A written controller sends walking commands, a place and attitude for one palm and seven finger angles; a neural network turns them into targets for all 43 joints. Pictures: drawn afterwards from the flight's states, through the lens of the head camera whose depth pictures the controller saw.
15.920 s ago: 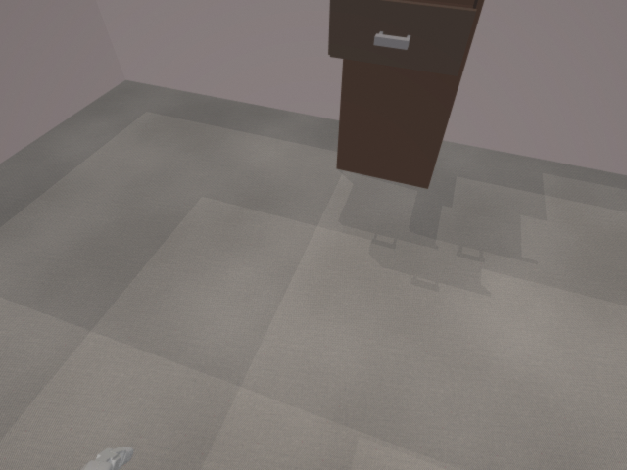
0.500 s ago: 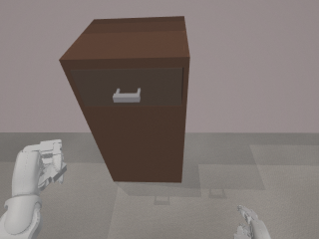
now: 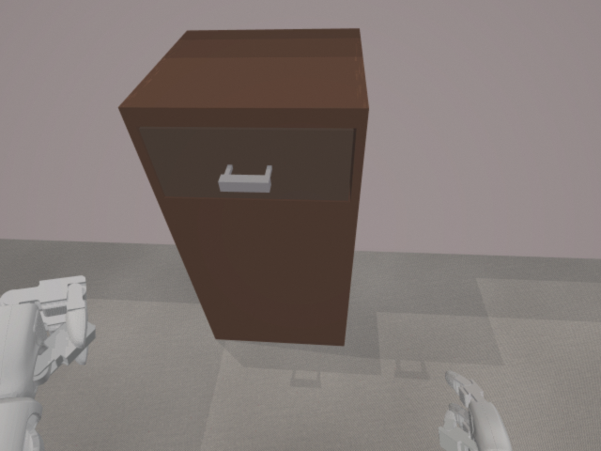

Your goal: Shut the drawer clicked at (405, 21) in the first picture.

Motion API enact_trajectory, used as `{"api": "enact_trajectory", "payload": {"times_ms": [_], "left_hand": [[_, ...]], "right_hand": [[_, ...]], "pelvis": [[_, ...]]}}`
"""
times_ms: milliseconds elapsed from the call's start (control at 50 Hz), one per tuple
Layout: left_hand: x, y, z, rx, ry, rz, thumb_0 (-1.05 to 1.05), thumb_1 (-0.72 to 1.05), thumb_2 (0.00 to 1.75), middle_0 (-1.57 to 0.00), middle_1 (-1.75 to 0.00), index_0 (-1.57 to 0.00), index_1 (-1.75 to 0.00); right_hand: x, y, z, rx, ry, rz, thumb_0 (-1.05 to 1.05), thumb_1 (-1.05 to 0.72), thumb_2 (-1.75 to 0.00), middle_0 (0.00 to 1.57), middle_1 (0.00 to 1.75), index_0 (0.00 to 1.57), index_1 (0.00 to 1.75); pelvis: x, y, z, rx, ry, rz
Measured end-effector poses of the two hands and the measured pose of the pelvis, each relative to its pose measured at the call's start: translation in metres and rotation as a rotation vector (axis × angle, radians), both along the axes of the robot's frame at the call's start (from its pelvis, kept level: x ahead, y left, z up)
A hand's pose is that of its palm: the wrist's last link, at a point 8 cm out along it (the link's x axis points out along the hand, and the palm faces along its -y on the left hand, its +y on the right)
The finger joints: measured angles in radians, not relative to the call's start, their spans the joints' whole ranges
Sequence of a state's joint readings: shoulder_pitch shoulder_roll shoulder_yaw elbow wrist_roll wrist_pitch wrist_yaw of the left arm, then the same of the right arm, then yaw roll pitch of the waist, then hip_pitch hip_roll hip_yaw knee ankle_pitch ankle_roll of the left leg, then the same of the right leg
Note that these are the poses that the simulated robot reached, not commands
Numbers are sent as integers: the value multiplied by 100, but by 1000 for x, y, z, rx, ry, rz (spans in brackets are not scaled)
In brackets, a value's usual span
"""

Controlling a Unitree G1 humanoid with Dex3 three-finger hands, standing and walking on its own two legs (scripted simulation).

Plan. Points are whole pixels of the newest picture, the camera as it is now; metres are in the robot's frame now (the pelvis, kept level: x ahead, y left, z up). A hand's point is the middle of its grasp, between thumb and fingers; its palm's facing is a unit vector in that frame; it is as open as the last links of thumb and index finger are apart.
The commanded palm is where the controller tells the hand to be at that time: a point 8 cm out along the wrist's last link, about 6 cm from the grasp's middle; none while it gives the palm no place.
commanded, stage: step back with the hand held close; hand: left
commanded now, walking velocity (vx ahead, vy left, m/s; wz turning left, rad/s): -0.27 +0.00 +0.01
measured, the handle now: (247, 176) +0.61 +0.20 +0.02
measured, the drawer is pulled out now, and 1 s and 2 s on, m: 0.00 0.00 0.00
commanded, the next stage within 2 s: stop stepping back and stand still in 1.18 s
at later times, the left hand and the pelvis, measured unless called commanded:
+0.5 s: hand (46, 358) +0.15 +0.26 +0.15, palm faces +0.27 -0.81 -0.51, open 3.2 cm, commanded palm +0.09 +0.31 +0.17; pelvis -0.05 +0.03 -0.01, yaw -2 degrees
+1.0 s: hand out of the picture +0.06 +0.30 +0.15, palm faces +0.39 -0.81 -0.44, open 3.2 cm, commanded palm -0.02 +0.33 +0.17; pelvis -0.14 +0.05 -0.02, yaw +2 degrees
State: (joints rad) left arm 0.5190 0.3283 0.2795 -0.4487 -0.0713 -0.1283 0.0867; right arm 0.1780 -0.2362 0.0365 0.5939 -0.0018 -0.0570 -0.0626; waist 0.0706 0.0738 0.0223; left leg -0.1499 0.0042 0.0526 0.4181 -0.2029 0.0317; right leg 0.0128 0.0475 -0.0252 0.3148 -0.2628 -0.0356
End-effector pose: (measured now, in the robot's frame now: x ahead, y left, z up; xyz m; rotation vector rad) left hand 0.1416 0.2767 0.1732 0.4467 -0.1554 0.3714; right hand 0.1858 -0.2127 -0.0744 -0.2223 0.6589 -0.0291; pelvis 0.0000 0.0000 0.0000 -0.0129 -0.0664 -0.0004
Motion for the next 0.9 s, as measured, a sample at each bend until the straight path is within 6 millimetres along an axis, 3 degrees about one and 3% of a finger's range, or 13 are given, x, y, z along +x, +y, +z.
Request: {"api": "enact_trajectory", "payload": {"times_ms": [80,200,300,480,640,820,900], "left_hand": [[11,5,14,82,-23,-36,1,89,90,-140,-160,-141,-160],[22,5,-3,78,97,-96,1,89,90,-140,-160,-141,-160],[14,12,-10,89,141,-126,1,89,90,-140,-160,-141,-160],[-22,27,4,128,45,-115,1,88,90,-140,-160,-141,-160],[-62,38,-2,143,12,-70,1,88,90,-140,-160,-141,-160],[-116,39,1,136,-51,-19,1,88,90,-140,-160,-141,-160],[-127,44,-2,103,-102,-39,1,88,90,-140,-160,-141,-160]], "right_hand": [[-2,-4,-1,2,32,-39,2,-91,-89,20,30,20,30],[-19,-14,-8,-3,91,-130,2,-91,-89,20,30,20,30],[-38,-15,-10,-24,144,-164,2,-91,-89,20,30,20,30],[-62,2,-6,-37,111,-142,2,-91,-89,20,30,20,30],[-85,19,-6,-25,39,-109,2,-91,-89,20,30,20,30],[-119,23,-18,-49,93,-38,2,-91,-89,20,30,20,30],[-139,23,-16,-82,116,-65,2,-91,-89,20,30,20,30]], "pelvis": [[0,3,0,-4,34,-15],[-4,15,0,1,74,-33],[-13,20,-1,2,89,-37],[-42,32,-5,-8,75,-30],[-75,38,-12,-19,58,-9],[-110,35,-17,-25,57,55],[-119,42,-18,-25,61,38]]}}
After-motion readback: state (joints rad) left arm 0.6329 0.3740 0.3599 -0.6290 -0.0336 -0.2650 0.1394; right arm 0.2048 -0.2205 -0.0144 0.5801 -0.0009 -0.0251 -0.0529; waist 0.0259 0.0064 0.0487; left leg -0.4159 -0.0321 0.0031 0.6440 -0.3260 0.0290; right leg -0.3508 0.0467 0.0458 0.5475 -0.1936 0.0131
